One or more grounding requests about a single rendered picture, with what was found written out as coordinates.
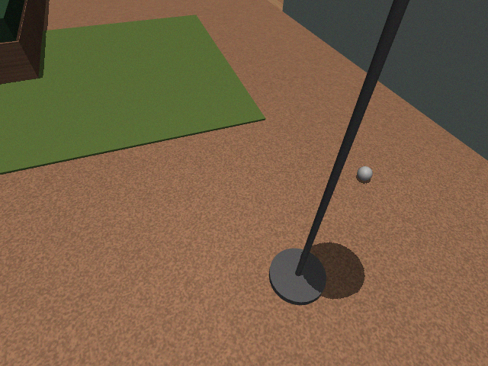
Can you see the ball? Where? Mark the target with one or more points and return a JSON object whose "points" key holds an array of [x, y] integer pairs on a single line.
{"points": [[364, 173]]}

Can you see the bed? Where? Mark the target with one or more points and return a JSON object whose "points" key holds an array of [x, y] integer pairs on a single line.
{"points": [[21, 30]]}

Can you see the floor lamp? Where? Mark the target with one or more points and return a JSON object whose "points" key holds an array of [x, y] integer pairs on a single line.
{"points": [[296, 275]]}

